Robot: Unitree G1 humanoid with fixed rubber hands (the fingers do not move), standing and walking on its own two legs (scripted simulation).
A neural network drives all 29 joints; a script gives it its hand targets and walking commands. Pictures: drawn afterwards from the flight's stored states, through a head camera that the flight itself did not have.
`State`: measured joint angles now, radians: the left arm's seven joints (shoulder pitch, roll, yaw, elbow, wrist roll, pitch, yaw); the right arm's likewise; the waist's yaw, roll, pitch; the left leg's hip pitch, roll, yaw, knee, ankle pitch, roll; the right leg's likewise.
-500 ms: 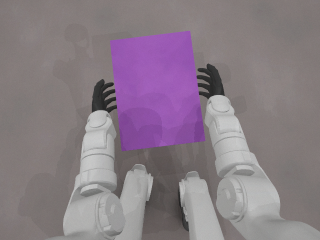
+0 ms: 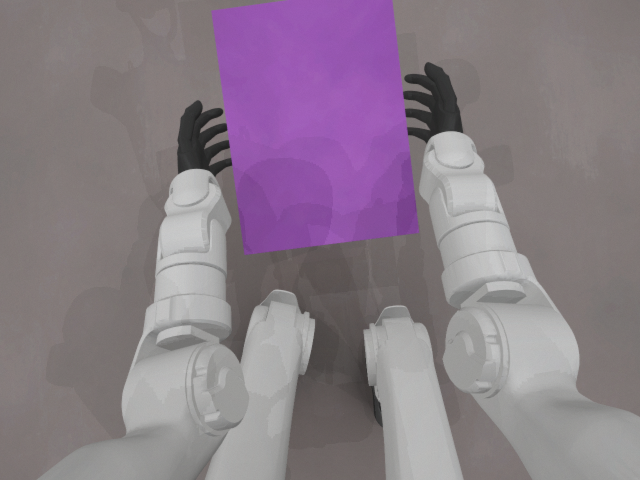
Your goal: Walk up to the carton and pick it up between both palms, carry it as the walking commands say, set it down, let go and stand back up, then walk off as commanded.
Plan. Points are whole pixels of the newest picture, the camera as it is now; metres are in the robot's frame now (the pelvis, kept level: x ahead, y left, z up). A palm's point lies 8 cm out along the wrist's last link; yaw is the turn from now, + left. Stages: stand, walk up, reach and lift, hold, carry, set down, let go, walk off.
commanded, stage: set down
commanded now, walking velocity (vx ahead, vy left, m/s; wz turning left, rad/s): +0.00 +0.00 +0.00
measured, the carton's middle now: (317, 140) +0.52 +0.06 -0.19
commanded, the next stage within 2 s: none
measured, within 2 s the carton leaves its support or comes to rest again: neither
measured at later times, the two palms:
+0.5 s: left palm (216, 174) +0.46 +0.20 -0.20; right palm (419, 139) +0.53 -0.08 -0.19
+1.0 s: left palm (226, 175) +0.48 +0.21 -0.29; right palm (404, 149) +0.55 -0.08 -0.29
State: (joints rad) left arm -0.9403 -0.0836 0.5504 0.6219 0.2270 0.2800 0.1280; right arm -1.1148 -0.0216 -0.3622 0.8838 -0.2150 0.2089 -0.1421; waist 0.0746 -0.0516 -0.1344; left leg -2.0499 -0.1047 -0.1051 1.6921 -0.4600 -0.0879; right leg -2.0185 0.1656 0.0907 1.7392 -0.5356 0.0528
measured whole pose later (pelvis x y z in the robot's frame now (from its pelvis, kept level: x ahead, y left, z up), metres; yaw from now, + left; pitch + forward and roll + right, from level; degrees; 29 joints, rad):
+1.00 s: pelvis -0.01 +0.00 -0.10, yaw +0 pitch +36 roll +2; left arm -1.32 0.14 0.46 0.80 0.05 0.24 0.09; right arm -1.52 -0.23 -0.17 1.05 -0.03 0.18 -0.17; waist 0.12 -0.03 0.42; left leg -2.17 -0.09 -0.07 2.09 -0.55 -0.11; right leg -2.16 0.19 0.07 2.15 -0.61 0.06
